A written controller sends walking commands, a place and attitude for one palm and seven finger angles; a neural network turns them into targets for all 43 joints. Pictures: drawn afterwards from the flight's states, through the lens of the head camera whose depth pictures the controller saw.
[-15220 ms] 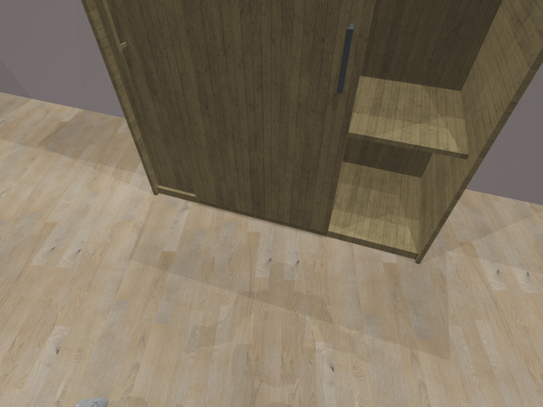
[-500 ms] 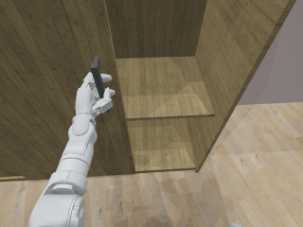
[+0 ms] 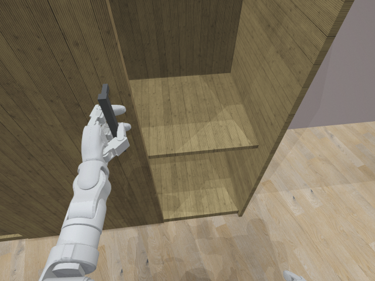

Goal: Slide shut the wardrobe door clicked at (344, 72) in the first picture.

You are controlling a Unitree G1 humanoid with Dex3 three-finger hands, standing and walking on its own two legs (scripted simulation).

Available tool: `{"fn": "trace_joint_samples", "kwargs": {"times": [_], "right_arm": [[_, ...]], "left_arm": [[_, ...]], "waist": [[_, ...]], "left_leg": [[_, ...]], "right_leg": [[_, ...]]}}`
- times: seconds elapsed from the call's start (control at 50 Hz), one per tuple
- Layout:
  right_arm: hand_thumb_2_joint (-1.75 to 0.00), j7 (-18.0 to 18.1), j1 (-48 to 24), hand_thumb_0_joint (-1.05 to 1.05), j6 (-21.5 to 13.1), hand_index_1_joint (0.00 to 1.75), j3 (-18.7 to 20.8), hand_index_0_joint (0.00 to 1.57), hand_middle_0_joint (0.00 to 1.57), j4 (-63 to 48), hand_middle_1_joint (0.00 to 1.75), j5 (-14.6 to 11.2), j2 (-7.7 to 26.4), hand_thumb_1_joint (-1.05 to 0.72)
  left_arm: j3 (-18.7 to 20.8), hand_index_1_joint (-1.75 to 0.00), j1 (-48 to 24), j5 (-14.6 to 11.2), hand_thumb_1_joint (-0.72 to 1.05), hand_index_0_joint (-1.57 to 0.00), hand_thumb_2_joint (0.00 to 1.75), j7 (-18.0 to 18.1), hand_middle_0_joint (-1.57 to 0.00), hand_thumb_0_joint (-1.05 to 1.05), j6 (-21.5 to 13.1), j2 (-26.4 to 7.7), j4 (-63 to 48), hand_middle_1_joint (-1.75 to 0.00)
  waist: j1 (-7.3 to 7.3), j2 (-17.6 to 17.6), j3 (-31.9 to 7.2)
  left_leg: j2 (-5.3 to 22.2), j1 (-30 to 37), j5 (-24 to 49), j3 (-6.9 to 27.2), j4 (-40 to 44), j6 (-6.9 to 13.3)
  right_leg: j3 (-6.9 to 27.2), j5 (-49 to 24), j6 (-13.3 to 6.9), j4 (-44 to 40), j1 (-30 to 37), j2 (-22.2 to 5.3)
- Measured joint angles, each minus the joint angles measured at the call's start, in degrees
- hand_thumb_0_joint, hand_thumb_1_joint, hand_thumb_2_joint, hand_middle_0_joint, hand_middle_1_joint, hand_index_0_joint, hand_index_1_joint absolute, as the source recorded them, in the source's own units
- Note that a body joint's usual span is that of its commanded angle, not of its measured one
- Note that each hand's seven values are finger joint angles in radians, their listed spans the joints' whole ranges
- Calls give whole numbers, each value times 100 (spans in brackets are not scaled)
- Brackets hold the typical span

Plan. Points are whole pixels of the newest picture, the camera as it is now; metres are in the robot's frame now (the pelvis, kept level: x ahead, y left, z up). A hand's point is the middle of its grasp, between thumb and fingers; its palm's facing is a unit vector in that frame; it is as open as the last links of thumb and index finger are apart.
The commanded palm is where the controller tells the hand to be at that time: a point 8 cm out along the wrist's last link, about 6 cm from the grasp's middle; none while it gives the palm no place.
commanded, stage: tug the door sideways, standing still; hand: left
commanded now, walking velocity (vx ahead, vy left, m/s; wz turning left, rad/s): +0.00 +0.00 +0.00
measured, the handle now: (114, 120) +0.45 +0.16 +0.09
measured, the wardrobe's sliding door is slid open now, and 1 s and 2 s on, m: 0.40 0.40 0.26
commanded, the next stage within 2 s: step sideways, sliding the door along in 0.40 s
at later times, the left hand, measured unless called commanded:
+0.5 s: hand (126, 136) +0.41 +0.13 +0.09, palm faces +0.15 -0.99 -0.01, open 5.3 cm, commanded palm +0.38 +0.15 +0.09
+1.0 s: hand (128, 135) +0.41 +0.12 +0.09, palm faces +0.23 -0.97 -0.13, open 5.7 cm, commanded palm +0.38 +0.11 +0.09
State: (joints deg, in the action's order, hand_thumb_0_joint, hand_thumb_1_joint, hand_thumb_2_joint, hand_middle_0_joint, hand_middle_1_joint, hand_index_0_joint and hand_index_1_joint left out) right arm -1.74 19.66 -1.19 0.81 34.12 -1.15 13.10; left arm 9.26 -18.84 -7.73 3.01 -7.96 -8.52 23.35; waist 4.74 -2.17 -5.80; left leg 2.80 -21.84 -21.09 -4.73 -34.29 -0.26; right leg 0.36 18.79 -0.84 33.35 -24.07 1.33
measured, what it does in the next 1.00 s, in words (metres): steps on the spot: right foot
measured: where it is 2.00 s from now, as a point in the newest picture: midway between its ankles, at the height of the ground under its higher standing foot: outside the picture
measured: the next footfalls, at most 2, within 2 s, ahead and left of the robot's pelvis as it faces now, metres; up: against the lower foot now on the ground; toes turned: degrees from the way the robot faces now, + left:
right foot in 0.80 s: +0.10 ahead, -0.09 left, +0.00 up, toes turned +4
right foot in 1.28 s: +0.18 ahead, -0.27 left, +0.00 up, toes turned +10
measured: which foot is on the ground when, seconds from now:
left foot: down 0.00-1.00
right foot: down 0.00-0.64, up 0.66-0.78, down 0.80-1.00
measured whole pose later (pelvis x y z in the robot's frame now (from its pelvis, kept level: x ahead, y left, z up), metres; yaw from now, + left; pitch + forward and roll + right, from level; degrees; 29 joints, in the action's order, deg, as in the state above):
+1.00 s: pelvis +0.02 -0.05 +0.00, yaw +12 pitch -1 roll +1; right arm 3.7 11.3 1.2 0.6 39.0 -1.5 13.0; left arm -3.2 -34.7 -4.8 8.3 -5.5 -6.1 36.0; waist -1.7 -1.9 8.4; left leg 1.4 -16.4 -22.4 -2.1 -41.6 0.3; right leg -8.9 15.6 -6.1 32.4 -15.8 0.8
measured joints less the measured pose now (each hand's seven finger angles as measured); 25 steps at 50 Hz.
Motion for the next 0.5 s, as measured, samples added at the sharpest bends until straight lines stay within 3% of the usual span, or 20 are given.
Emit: {"fn": "trace_joint_samples", "kwargs": {"times": [0.14, 0.32, 0.4, 0.5], "right_arm": [[-90, 19, -138, 1, -35, 29, 11, 20, 20, -67, 30, 2, -7, -91], [-90, 92, -489, 1, 34, 29, 92, 20, 20, 238, 30, 104, 10, -91], [-90, 70, -457, 1, 10, 29, 51, 20, 20, 215, 30, 113, -40, -91], [-90, 26, -456, 1, -48, 29, 20, 20, 20, 210, 30, 138, -104, -91]], "left_arm": [[-250, -132, 524, 32, 81, -26, 84, 97, -26, 1, 125, 154, -701, -133], [-754, -137, -30, 260, 79, -37, 87, 357, -37, 1, 163, 503, -429, -137], [-926, -139, -93, 268, 79, -38, 87, 455, -38, 1, 170, 584, -256, -138], [-1115, -140, -224, 318, 79, -37, 87, 563, -39, 1, 5, 646, -169, -139]], "waist": [[-114, -9, 22], [-411, -59, 96], [-440, -100, 50], [-468, -115, 32]], "left_leg": [[-46, 176, 62, 86, 35, 2], [-152, -58, -52, 441, -249, -2], [-197, -35, 71, 546, -228, 14], [-224, -55, -281, 670, -217, 15]], "right_leg": [[-64, -9, 10, -140, 243, -40], [-405, 118, 47, 187, 130, -163], [-453, 6, 28, 216, 180, -190], [-504, 328, 41, 267, 180, -195]]}}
